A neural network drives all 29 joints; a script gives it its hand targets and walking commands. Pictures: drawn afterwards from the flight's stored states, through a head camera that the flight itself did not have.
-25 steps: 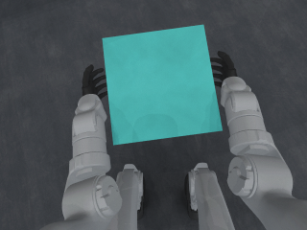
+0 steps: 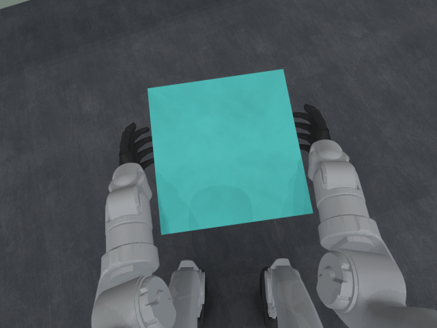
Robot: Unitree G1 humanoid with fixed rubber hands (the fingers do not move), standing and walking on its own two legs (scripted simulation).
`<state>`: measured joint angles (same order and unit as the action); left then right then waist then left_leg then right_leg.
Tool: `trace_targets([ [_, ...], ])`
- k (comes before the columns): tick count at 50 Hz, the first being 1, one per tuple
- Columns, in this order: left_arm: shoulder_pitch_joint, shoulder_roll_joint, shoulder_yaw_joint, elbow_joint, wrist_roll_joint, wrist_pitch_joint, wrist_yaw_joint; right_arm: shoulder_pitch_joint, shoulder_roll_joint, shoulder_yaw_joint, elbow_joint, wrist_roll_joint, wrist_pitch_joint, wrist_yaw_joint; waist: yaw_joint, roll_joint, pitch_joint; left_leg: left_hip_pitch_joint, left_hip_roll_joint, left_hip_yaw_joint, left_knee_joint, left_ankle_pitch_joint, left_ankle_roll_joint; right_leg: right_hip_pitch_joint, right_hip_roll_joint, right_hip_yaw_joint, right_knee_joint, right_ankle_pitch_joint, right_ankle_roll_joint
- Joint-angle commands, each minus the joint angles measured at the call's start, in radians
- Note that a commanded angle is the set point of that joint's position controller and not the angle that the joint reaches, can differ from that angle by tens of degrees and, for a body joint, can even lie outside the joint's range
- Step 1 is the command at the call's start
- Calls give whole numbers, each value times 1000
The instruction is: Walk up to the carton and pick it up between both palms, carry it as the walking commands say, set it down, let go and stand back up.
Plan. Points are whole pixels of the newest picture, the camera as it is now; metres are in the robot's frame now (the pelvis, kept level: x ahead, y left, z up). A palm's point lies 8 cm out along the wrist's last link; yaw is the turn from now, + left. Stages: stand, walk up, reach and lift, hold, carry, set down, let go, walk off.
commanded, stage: reach and lift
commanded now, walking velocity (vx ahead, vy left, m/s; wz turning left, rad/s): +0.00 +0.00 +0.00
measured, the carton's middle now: (225, 157) +0.45 +0.02 -0.12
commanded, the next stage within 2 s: none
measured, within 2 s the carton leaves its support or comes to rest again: neither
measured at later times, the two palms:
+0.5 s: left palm (112, 164) +0.38 +0.19 +0.04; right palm (339, 138) +0.41 -0.16 +0.03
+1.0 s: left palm (84, 167) +0.35 +0.19 +0.11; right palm (359, 134) +0.39 -0.16 +0.10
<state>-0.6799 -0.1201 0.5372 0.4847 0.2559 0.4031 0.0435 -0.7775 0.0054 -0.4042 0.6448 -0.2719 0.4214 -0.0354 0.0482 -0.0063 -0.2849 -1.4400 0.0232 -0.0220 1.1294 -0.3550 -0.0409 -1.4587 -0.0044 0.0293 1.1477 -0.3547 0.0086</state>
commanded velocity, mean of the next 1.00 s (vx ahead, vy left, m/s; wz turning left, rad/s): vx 0.00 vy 0.00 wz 0.00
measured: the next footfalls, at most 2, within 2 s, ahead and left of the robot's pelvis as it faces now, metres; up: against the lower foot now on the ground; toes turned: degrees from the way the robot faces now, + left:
none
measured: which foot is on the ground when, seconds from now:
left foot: down 0.00-1.00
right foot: down 0.00-1.00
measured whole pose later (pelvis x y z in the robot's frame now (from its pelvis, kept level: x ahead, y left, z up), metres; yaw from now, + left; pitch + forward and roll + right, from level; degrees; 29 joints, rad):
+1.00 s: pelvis +0.04 +0.00 +0.11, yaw +0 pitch +14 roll +0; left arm -0.33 -0.17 0.44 0.31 0.29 0.47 -0.07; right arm -0.42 0.08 -0.36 0.42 -0.31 0.47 0.10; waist 0.05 0.01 -0.10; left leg -0.57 0.03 -0.02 0.49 -0.17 -0.03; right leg -0.59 -0.01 0.02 0.51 -0.18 0.01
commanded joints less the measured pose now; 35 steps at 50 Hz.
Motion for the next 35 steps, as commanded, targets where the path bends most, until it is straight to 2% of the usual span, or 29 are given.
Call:
trace_targets([
  [1, -582, -907, -591, 83, -171, 11, -422, -558, 995, 496, -8, 191, -43, 421, 4, -50, -761, 429, -167, 79, -137, 216, 34, 566, 152, -53, -149, 238, 5],
  [20, -429, -911, -626, 24, -146, 21, -443, -395, 1010, 527, -70, 166, -26, 449, 2, -26, -604, 684, -153, 51, -371, 275, 36, 791, 134, -33, -375, 297, 1],
  [35, -273, -893, -690, -77, -154, 34, -429, -237, 994, 585, -161, 169, -13, 451, 0, -21, -446, 919, -150, 27, -530, 341, 36, 994, 130, -18, -535, 356, -9],
])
